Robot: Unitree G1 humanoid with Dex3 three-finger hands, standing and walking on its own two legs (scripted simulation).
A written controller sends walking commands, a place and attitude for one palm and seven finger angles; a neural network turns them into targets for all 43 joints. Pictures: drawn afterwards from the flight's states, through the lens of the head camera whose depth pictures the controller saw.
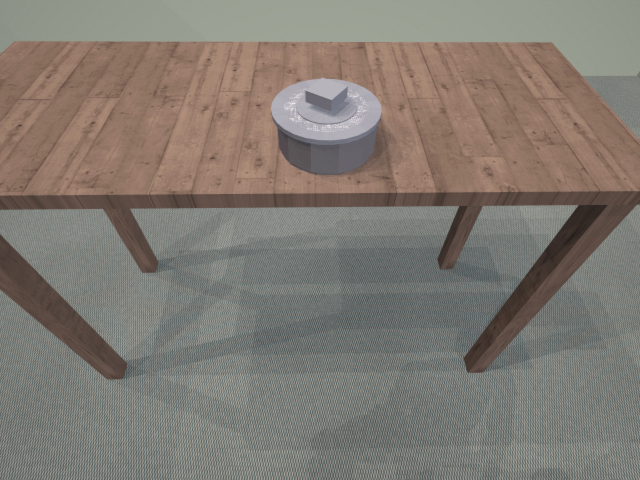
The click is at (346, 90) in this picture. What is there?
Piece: lid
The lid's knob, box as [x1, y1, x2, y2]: [305, 78, 347, 110]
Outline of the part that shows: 321,78 305,90 306,101 328,110 331,110 346,97 347,86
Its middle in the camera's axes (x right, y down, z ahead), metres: +0.01 -0.22 +0.59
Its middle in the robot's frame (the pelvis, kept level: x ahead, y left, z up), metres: +0.62 +0.03 +0.16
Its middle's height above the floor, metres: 0.93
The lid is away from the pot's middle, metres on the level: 0.00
